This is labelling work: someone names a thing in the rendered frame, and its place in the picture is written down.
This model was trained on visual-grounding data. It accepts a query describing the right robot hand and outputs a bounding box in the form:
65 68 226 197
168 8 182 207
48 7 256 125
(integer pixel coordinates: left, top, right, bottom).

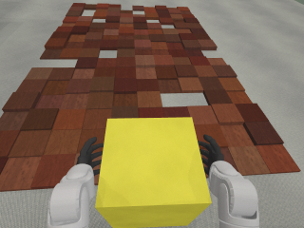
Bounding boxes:
198 134 224 176

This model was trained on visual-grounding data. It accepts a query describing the carton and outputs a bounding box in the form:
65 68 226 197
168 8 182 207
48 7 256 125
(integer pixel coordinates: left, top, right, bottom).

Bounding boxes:
95 117 212 228

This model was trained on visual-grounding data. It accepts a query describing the robot left forearm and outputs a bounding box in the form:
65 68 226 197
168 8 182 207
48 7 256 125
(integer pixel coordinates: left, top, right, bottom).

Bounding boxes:
47 163 96 228

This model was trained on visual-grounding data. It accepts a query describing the robot right forearm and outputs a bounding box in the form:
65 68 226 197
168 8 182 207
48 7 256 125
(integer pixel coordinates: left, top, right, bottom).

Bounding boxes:
208 161 260 228

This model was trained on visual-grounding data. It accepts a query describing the left robot hand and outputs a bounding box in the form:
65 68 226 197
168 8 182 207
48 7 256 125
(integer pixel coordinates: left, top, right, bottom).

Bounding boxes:
76 137 104 176

